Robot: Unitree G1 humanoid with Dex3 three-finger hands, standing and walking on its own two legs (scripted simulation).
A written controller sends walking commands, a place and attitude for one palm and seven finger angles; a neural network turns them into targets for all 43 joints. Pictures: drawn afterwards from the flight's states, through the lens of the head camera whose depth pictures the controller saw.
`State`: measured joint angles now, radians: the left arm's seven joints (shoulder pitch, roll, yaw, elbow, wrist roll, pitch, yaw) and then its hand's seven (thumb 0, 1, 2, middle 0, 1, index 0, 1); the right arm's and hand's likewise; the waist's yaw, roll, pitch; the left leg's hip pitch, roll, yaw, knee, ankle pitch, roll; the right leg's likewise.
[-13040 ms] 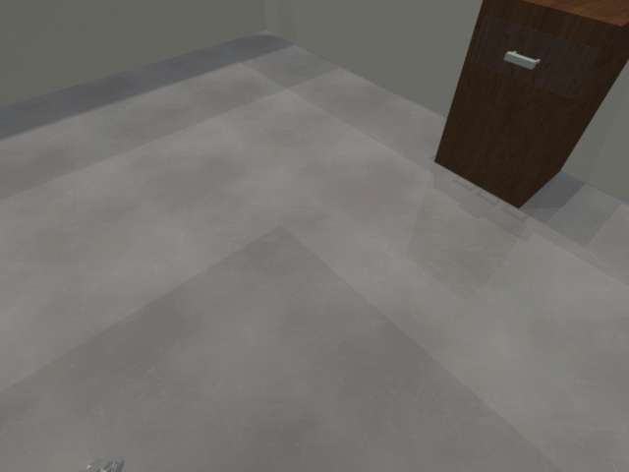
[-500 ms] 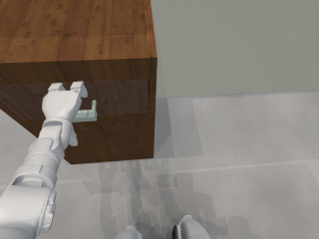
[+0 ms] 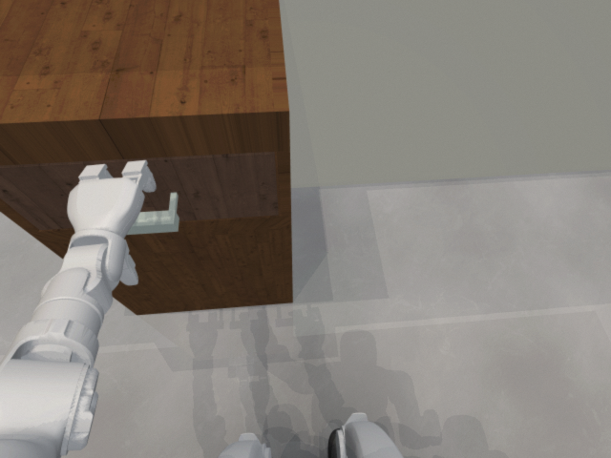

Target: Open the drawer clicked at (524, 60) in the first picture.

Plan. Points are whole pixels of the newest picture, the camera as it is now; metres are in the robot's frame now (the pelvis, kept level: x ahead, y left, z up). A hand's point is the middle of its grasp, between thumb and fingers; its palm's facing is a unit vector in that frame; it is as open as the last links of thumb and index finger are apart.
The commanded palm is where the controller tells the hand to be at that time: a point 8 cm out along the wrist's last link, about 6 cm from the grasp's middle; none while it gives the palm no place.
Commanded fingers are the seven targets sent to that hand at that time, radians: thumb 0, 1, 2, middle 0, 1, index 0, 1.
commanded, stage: move the hooked fingers above the handle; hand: left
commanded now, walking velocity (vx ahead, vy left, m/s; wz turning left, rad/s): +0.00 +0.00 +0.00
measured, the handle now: (142, 211) +0.50 +0.26 -0.07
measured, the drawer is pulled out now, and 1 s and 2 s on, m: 0.00 0.00 0.00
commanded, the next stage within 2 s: lower the fingers behind the handle in 0.10 s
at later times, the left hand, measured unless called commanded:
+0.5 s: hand (138, 227) +0.44 +0.24 -0.04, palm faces -0.07 -0.03 -1.00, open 13.8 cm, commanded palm +0.43 +0.24 +0.02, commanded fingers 0.00 -0.50 0.30 -0.30 -1.20 -0.30 -1.20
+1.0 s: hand (139, 241) +0.44 +0.25 -0.07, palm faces -0.08 -0.02 -1.00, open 13.8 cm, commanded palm +0.43 +0.25 -0.02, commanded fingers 0.00 -0.50 0.30 -0.30 -1.20 -0.30 -1.20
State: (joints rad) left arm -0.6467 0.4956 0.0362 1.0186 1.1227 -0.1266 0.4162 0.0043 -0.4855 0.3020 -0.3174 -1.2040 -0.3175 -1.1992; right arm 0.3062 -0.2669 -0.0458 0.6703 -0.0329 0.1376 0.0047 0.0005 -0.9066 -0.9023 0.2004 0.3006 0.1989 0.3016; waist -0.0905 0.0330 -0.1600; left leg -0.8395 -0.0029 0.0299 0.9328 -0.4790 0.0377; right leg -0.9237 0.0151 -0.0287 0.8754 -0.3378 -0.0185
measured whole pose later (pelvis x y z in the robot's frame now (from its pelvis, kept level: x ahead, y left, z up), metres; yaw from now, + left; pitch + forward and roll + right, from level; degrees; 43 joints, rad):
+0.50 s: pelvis -0.01 +0.00 -0.01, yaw +0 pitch +24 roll -1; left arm -0.69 0.48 0.03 1.07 1.15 -0.13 0.45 0.00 -0.49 0.30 -0.32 -1.20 -0.32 -1.20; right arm 0.31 -0.26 -0.04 0.68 -0.05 0.12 0.02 0.00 -0.91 -0.90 0.20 0.30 0.20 0.30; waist -0.11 0.04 -0.18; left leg -0.93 -0.01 0.03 1.01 -0.50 0.04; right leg -1.01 0.01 -0.03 0.94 -0.35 -0.01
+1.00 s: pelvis -0.01 +0.00 -0.03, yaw +0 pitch +27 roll -1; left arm -0.70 0.50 0.05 1.09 1.15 -0.13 0.48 0.00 -0.49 0.30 -0.32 -1.20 -0.32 -1.20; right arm 0.29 -0.26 -0.03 0.69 -0.05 0.10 0.02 0.00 -0.91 -0.90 0.20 0.30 0.20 0.30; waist -0.12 0.04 -0.19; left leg -1.05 0.00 0.02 1.12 -0.53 0.04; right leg -1.13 0.01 -0.04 1.04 -0.38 -0.02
